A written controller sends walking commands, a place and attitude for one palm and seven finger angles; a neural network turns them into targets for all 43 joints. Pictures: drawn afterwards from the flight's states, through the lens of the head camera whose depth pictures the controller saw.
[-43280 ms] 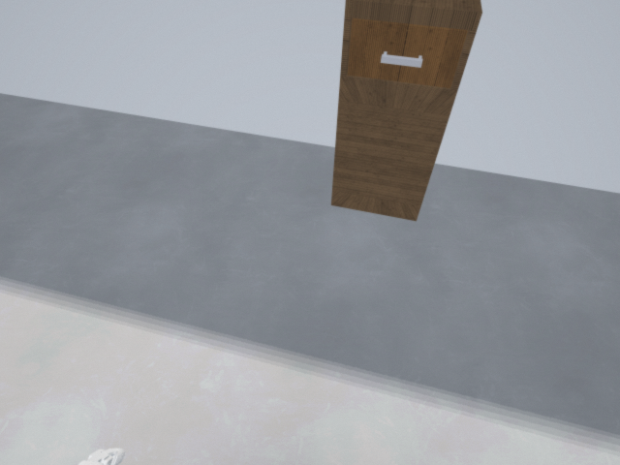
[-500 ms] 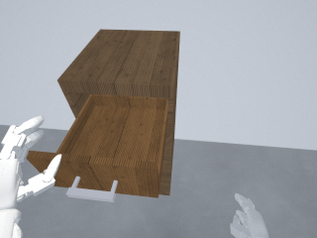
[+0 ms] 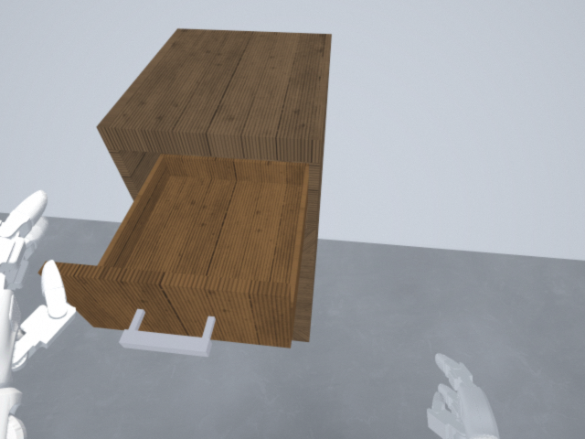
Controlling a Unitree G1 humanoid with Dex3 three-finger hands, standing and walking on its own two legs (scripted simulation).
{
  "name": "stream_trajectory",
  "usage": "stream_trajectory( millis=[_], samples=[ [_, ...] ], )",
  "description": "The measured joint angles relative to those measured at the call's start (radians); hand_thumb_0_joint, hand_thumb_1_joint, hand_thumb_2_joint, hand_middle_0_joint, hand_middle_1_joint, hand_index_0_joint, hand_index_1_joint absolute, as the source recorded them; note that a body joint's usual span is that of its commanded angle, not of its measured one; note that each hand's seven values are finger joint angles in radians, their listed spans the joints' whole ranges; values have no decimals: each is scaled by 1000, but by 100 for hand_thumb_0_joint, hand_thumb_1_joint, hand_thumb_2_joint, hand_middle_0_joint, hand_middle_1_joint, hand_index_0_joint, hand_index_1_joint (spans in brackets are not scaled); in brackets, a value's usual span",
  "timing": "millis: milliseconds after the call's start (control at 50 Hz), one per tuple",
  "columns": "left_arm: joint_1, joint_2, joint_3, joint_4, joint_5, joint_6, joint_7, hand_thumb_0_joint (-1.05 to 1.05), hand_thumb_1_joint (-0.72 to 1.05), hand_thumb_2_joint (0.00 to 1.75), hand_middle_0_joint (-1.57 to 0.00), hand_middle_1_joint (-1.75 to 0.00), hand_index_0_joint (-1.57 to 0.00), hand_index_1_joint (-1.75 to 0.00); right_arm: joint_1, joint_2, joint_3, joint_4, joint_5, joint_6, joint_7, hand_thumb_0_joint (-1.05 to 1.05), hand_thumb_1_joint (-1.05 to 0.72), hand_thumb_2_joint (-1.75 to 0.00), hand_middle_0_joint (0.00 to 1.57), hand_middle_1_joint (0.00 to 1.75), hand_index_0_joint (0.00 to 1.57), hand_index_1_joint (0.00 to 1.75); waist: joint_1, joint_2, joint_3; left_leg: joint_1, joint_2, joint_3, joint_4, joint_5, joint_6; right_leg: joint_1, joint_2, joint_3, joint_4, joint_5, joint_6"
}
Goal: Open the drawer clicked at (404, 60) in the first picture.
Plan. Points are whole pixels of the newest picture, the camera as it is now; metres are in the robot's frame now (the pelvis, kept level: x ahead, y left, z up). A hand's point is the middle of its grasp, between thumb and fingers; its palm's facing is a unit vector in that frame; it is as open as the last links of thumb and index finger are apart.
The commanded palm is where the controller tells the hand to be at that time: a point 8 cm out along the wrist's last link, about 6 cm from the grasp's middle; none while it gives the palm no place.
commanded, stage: step back with the hand held close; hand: left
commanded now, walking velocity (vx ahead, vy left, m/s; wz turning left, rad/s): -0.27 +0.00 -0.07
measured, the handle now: (170, 330) +0.27 +0.21 -0.04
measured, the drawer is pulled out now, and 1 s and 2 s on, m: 0.27 0.27 0.27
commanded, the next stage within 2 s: stop stepping back and stand still in 1.10 s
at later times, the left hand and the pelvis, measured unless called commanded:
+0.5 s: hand (16, 380) +0.14 +0.25 +0.17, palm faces +0.38 -0.83 -0.41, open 7.4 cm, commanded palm +0.08 +0.29 +0.18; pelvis -0.05 +0.01 -0.01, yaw +1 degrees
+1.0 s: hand out of the picture +0.05 +0.24 +0.15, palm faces +0.30 -0.83 -0.48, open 7.4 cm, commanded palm -0.01 +0.28 +0.18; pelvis -0.15 +0.00 +0.00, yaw -1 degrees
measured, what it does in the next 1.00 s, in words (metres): walks backwards: right foot, then left foot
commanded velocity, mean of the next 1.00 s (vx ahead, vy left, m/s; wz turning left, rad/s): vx -0.32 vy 0.00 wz -0.10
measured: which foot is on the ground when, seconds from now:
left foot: down 0.00-0.74, up 0.76-0.86, down 0.88-1.00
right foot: down 0.00-0.46, up 0.48-0.64, down 0.66-0.90, up 0.92-1.00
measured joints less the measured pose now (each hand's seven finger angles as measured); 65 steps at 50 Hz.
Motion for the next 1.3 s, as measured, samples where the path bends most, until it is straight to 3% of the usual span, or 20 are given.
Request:
stream_trajectory(
  millis=[60, 200, 360, 460, 580, 660, 720, 820, 900, 940, 1020, 1120, 1160, 1200, 1240, 1300],
  samples=[
    [51, 4, -1, -53, -1, -8, 9, 1, 89, 90, -21, -30, -21, -30, 6, -13, -18, -4, 4, 27, -12, 1, -90, -90, 20, 30, 21, 30, -19, -18, -6, -58, -11, 1, 47, -17, 4, -59, -18, -13, 58, -23, 5],
    [130, 59, 33, -104, -9, 25, 21, 1, 89, 90, -21, -30, -22, -30, 31, 15, -36, -21, -21, 37, -26, 1, -91, -90, 20, 30, 21, 30, -11, -102, 12, -65, -52, 27, 22, 14, 10, -114, -58, 35, 131, -43, 23],
    [83, 69, 39, -139, -24, -13, 11, 2, 89, 90, -21, -30, -22, -30, 11, 27, -4, -34, 7, 10, 10, 1, -90, -90, 20, 30, 21, 30, -14, -96, 3, -135, -24, 25, 117, -16, -1, -145, -34, 18, 140, -17, 6],
    [64, 70, 39, -137, -15, -26, 19, 1, 89, 90, -22, -30, -22, -30, 6, 32, 4, -16, 3, 27, 1, 1, -90, -90, 20, 30, 21, 30, -19, -132, -12, -138, -4, 75, 96, 35, 3, -152, -48, 21, 142, -8, 17],
    [94, 60, 49, -122, 10, -8, 47, 1, 89, 90, -21, -30, -22, -30, 49, 49, -6, -26, -33, -12, -8, 1, -90, -90, 20, 30, 21, 30, -19, -107, -45, -157, 14, 53, 50, 71, 4, -111, -1, 98, 228, -188, 39],
    [101, 48, 44, -111, 1, -1, 47, 1, 89, 90, -21, -30, -21, -30, 36, 50, 6, -11, -29, -30, 0, 1, -90, -90, 20, 30, 21, 30, 5, -95, -44, -182, 28, 69, 48, 89, -8, 6, -8, 115, 87, -125, 46],
    [69, 33, 23, -86, -9, 0, 28, 2, 89, 90, -21, -30, -21, -30, 0, 40, 6, 1, -7, -24, 9, 1, -90, -90, 20, 30, 21, 30, 8, -53, -14, -199, 60, 61, 49, 109, -22, 0, 24, 109, 58, -87, 41],
    [65, 47, 5, -88, -22, -8, -6, 2, 89, 90, -21, -30, -21, -30, -7, 31, -15, 11, 22, 5, 16, 1, -90, -90, 20, 30, 21, 30, -16, -74, -20, -217, 34, 75, 196, -14, -27, -38, -3, 111, 77, -70, 33],
    [82, 66, 29, -99, -14, -17, -11, 1, 89, 90, -22, -30, -22, -30, -5, 20, -26, 1, 19, 24, 6, 1, -90, -90, 20, 30, 21, 30, -41, -96, -22, -131, 49, 101, -4, 86, -19, -83, -24, 98, 99, -56, 49],
    [80, 87, 49, -96, -15, -18, -11, 1, 89, 90, -22, -30, -22, -30, -17, 29, -35, 0, 18, 23, 6, 1, -90, -90, 20, 30, 21, 30, -24, -127, 0, -140, 36, 122, -11, 102, -16, -113, -39, 116, 138, -47, 54],
    [101, 90, 70, -108, -21, -10, -5, 2, 89, 90, -21, -30, -22, -30, -25, 48, -32, -11, 4, -12, 17, 1, -91, -90, 20, 30, 21, 30, -4, -120, 15, -166, 64, 140, -14, 136, -18, -149, -18, 124, 306, -216, 60],
    [83, 67, 53, -139, -24, -11, -3, 2, 89, 90, -21, -30, -21, -30, -30, 55, -3, -20, 12, -44, 40, 1, -90, -90, 20, 30, 21, 30, 20, -95, 25, -220, 108, 150, 30, 159, -41, -38, -32, 87, 142, -124, 67],
    [52, 54, 41, -130, -20, -22, -12, 2, 89, 90, -21, -30, -21, -30, -48, 46, 1, -12, 15, -39, 43, 1, -90, -90, 20, 30, 21, 30, 19, -62, 41, -265, 133, 128, 88, 107, -45, -53, -5, 69, 131, -106, 46],
    [34, 51, 26, -125, -21, -24, -17, 2, 89, 90, -21, -30, -21, -30, -50, 47, -6, 6, 24, -22, 43, 1, -90, -90, 20, 30, 21, 30, 10, -75, 40, -323, 89, 96, 267, -24, -44, -79, -17, 67, 137, -83, 29],
    [50, 48, 24, -122, -19, -25, -18, 1, 89, 90, -21, -30, -22, -30, -43, 51, -9, 18, 22, 4, 38, 1, -90, -90, 20, 30, 21, 30, -4, -105, 29, -343, 46, 101, 429, -83, -49, -90, -38, 75, 119, -55, 23],
    [113, 47, 33, -117, -10, -24, -8, 1, 89, 90, -22, -30, -22, -30, -5, 53, -1, 0, 19, 33, 22, 1, -90, -90, 20, 30, 21, 30, -31, -140, -5, -251, 30, 133, 357, -107, -32, -98, -57, 85, 83, -15, 29]
  ],
)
